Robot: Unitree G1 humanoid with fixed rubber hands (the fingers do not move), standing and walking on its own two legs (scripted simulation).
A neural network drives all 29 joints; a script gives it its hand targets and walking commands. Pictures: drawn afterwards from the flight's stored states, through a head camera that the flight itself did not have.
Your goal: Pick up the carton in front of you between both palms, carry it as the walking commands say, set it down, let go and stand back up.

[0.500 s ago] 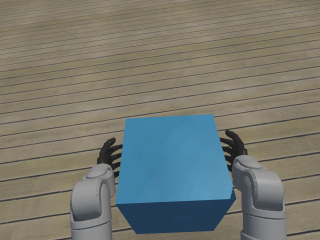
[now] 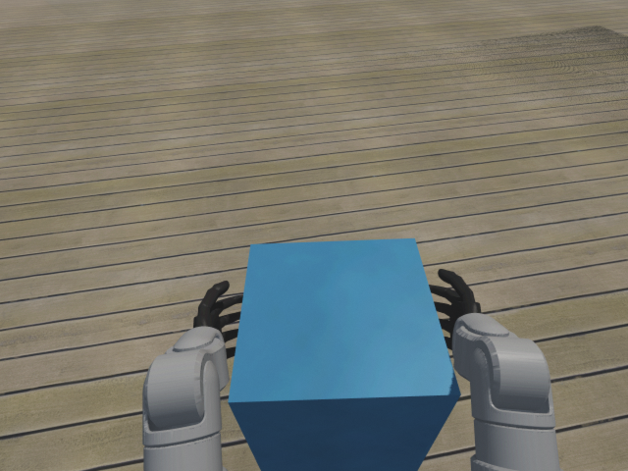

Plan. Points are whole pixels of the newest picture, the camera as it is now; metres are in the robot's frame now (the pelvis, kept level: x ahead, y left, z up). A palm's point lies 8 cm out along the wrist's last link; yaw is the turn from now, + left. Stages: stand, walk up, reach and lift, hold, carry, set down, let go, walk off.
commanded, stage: carry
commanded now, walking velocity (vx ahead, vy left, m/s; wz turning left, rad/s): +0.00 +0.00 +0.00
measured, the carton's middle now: (336, 361) +0.27 +0.00 +0.02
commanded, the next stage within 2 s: hold in 0.98 s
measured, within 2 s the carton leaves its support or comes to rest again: neither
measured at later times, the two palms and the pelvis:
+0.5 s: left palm (215, 364) +0.25 +0.15 +0.05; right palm (461, 353) +0.25 -0.15 +0.06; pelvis -0.02 +0.00 +0.00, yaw +0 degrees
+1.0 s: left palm (221, 369) +0.25 +0.14 +0.05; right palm (465, 358) +0.25 -0.16 +0.05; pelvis -0.04 +0.00 +0.00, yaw +0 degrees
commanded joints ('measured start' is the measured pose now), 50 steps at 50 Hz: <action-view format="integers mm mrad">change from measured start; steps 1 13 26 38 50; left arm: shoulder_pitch -445 -421 -463 -545 -412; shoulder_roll -907 -860 -804 -903 -895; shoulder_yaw -720 -683 -483 -431 -453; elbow -33 59 314 455 360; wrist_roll -401 -316 -143 -94 -133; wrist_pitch -23 -184 -431 -582 -509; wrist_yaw -248 -252 -252 -275 -274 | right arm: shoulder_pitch -411 -389 -429 -512 -393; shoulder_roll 911 864 806 904 903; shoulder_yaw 719 684 476 423 435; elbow -19 72 336 480 402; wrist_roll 394 308 130 78 105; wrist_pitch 1 -156 -401 -553 -486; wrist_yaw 253 258 257 283 284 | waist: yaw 1 1 0 -1 -1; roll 20 12 12 12 -44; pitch -245 -182 -133 -187 -55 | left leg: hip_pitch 157 131 102 119 332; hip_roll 122 117 112 109 -156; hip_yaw -98 -99 -112 -111 -241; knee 2 -50 -114 -104 -132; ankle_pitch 635 426 238 235 443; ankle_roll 4 6 3 2 23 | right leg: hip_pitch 83 54 11 24 87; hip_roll -97 -109 -105 -103 133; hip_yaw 74 89 103 107 267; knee -2 -57 -122 -115 -167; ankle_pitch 542 406 235 235 528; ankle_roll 6 -4 -15 -20 -31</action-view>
